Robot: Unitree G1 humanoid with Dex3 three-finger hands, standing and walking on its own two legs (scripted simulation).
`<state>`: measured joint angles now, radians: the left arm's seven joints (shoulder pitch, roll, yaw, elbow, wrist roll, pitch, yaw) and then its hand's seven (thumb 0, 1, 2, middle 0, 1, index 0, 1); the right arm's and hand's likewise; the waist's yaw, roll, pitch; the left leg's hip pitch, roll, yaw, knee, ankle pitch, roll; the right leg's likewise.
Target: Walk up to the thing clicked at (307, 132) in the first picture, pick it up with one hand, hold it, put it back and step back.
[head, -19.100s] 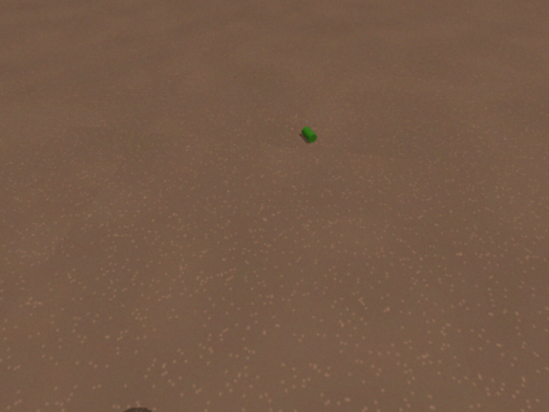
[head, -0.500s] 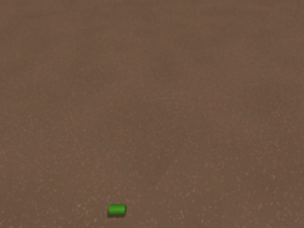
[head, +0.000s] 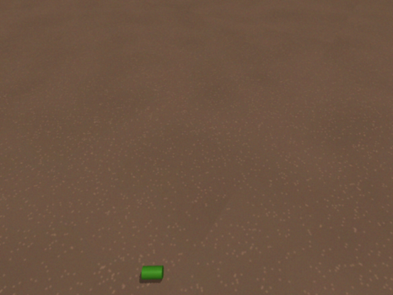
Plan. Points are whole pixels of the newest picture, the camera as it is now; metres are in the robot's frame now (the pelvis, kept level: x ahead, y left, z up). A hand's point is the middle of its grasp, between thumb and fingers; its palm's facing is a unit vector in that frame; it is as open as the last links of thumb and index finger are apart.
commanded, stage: stand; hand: left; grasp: from above
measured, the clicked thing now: (152, 272) +0.40 +0.24 -0.75
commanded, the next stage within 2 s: rise first in 0.42 s
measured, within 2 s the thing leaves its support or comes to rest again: neither
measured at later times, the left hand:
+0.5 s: hand out of the picture +0.07 +0.25 -0.15, palm faces -0.03 -0.94 -0.35, open 7.3 cm
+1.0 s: hand out of the picture +0.13 +0.26 -0.20, palm faces -0.10 -0.90 -0.42, open 12.5 cm
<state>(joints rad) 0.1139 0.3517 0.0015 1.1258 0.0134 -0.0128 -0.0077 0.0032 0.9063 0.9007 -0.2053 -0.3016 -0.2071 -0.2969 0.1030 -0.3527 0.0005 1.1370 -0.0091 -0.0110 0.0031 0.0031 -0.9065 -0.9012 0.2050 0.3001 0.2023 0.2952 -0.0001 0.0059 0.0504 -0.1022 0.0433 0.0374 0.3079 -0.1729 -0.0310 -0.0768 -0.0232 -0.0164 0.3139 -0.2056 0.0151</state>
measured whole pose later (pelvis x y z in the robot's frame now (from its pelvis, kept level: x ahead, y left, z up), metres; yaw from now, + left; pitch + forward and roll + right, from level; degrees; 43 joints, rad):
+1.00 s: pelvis -0.01 +0.01 -0.05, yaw +1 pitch +12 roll -1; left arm 0.07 0.31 0.15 0.83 0.22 0.09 0.00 0.00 -0.23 0.86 -0.24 -0.88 -0.24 -0.88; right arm 0.25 -0.24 -0.05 0.67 0.02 -0.06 -0.01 0.01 -0.91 -0.90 0.21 0.30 0.20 0.30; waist -0.03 0.00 -0.06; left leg -0.67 0.05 0.01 0.86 -0.40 -0.02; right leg -0.63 -0.03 -0.02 0.85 -0.43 0.02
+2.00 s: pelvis -0.10 +0.01 -0.36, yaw -3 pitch +34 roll -5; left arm -0.49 0.55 0.11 0.94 0.95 -0.21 0.17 0.00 -0.37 0.88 -0.24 -0.90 -0.24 -0.89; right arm 0.11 -0.27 -0.07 0.75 -0.04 -0.08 0.07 0.01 -0.91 -0.90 0.20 0.30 0.20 0.29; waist -0.04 0.02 -0.12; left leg -2.06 0.06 -0.10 2.11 -0.65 -0.02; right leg -1.98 -0.01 -0.03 2.08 -0.69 0.03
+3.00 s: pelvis -0.10 +0.01 -0.45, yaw -6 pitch +33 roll -7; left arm -0.82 0.71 0.12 1.38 1.29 -0.30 0.41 0.00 -0.38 0.89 -0.20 -0.88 -0.21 -0.87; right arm 0.09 -0.26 0.00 0.80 -0.16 -0.04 0.12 0.00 -0.91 -0.90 0.20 0.30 0.20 0.29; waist -0.15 -0.02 -0.06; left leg -2.32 0.04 -0.16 2.40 -0.66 -0.03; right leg -2.22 0.02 -0.05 2.35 -0.71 0.04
